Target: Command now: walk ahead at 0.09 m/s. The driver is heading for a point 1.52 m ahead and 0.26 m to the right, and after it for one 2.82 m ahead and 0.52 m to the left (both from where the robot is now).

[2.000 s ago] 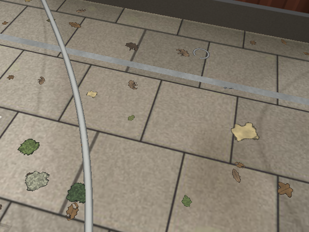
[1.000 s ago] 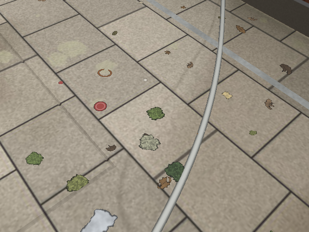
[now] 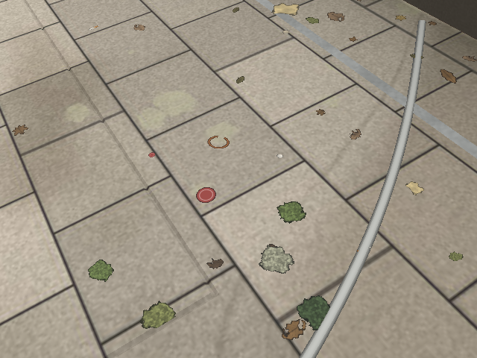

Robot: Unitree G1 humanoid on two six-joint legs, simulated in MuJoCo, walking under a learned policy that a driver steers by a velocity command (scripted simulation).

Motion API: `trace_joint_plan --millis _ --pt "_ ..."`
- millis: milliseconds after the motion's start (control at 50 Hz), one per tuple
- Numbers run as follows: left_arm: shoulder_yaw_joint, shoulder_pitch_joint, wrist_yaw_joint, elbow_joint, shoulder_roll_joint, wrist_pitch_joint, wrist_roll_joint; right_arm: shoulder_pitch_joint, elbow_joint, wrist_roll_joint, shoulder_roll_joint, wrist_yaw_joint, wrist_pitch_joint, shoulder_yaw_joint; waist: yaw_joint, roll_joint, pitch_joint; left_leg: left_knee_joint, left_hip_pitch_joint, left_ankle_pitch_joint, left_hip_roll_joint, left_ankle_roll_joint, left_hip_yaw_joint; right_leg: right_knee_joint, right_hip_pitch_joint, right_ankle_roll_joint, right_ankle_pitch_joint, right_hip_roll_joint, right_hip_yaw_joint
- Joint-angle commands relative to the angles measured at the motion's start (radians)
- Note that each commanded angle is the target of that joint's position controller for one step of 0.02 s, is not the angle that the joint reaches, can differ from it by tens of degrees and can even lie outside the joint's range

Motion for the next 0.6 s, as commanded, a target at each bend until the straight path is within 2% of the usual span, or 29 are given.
trace_joint_plan --millis 20,40,80,120,160,180,220,240,260,280,360,440,460,600 --pt "-0.006 0.038 0.010 -0.009 0.070 -0.020 0.010 0.085 0.012 -0.001 -0.026 0.004 0.010 0.004 -0.018 -0.142 -0.055 -0.050 0.015 0.071 0.038 -0.012 0.003 -0.160 0.047 -0.125 0.630 -0.235 0.159" --pt "-0.006 0.044 0.012 0.002 0.084 -0.027 0.015 0.066 0.009 0.003 -0.009 -0.002 0.015 0.011 -0.013 -0.140 -0.054 -0.116 0.032 0.074 0.031 -0.026 0.020 -0.156 0.045 -0.127 0.656 -0.230 0.141" --pt "-0.012 0.055 0.017 0.024 0.092 -0.026 0.012 0.028 0.007 0.005 0.002 -0.013 0.026 0.020 -0.005 -0.151 -0.058 -0.252 0.065 0.083 0.029 -0.039 0.034 -0.141 0.044 -0.131 0.607 -0.223 0.136" --pt "-0.015 0.070 0.021 0.042 0.093 -0.015 0.010 0.002 0.009 0.008 -0.004 -0.019 0.035 0.024 0.011 -0.170 -0.061 -0.342 0.102 0.116 0.024 -0.042 0.053 -0.135 0.034 -0.131 0.510 -0.221 0.152" --pt "-0.020 0.060 0.021 0.054 0.083 -0.004 0.002 0.001 0.018 0.009 0.004 -0.021 0.038 0.030 -0.001 -0.151 -0.055 -0.459 0.174 0.211 0.030 -0.036 0.065 -0.128 -0.012 -0.111 0.351 -0.214 0.168" --pt "-0.021 0.046 0.024 0.055 0.081 0.001 -0.005 0.001 0.024 0.006 0.004 -0.023 0.035 0.034 -0.017 -0.120 -0.035 -0.565 0.228 0.319 0.045 -0.038 0.051 -0.124 -0.055 -0.076 0.246 -0.199 0.170" --pt "-0.021 0.066 0.022 0.055 0.067 0.000 -0.004 -0.003 0.020 -0.010 -0.057 -0.030 0.018 0.030 0.008 -0.042 -0.024 -0.625 0.310 0.490 0.167 -0.032 -0.093 -0.103 -0.122 -0.011 0.045 -0.144 0.159" --pt "-0.026 0.156 0.021 0.082 0.014 0.012 -0.012 -0.046 0.035 0.013 -0.087 -0.026 0.017 0.023 0.073 0.064 0.010 -0.581 0.200 0.496 0.166 0.004 -0.093 -0.148 -0.053 0.000 -0.032 -0.079 0.110" --pt "-0.027 0.143 0.027 0.102 0.023 0.020 -0.002 -0.062 0.031 0.024 -0.036 -0.021 0.014 0.031 0.047 0.045 0.024 -0.592 0.153 0.445 0.145 0.002 -0.082 -0.143 0.005 0.010 -0.018 -0.078 0.104" --pt "-0.022 0.123 0.031 0.106 0.034 0.024 -0.001 -0.056 0.035 0.023 -0.013 -0.019 0.010 0.035 0.034 0.019 0.041 -0.605 0.147 0.445 0.132 -0.007 -0.070 -0.127 0.011 0.013 0.020 -0.084 0.109" --pt "-0.023 0.115 0.032 0.125 0.020 0.022 -0.001 -0.033 0.058 0.021 -0.016 -0.030 0.004 0.031 0.036 -0.002 -0.004 -0.616 0.199 0.519 0.127 -0.007 -0.064 -0.118 0.056 0.017 0.124 -0.102 0.106" --pt "-0.025 0.108 0.037 0.147 0.010 0.025 -0.001 -0.032 0.067 0.021 -0.010 -0.033 0.006 0.030 0.036 -0.033 -0.008 -0.623 0.204 0.523 0.127 -0.003 -0.061 -0.122 0.072 0.021 0.133 -0.104 0.100" --pt "-0.026 0.105 0.037 0.148 -0.003 0.026 0.002 -0.028 0.071 0.026 -0.002 -0.036 0.006 0.032 0.039 -0.032 -0.021 -0.621 0.206 0.534 0.129 -0.002 -0.062 -0.124 0.085 0.018 0.149 -0.105 0.101" --pt "-0.026 0.111 0.043 0.177 -0.004 0.031 0.001 -0.006 0.088 0.022 0.000 -0.040 0.007 0.032 0.039 -0.047 -0.006 -0.631 0.191 0.518 0.125 -0.002 -0.060 -0.124 0.096 0.017 0.159 -0.112 0.098"
Velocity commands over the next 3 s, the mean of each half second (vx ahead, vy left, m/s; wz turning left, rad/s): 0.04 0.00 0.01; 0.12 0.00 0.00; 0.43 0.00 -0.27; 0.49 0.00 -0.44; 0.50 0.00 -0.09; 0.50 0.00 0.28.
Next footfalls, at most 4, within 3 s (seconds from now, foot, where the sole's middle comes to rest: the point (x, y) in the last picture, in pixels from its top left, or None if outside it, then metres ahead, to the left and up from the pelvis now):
0.20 left None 0.09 0.12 -0.78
1.02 left None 0.16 0.14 -0.78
1.50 right None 0.48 -0.01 -0.78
2.04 left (253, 246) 0.84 0.02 -0.78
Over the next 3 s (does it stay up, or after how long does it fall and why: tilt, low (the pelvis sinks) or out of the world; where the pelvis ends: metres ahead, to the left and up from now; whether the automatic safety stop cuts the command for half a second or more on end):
stays up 1.09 -0.23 0.00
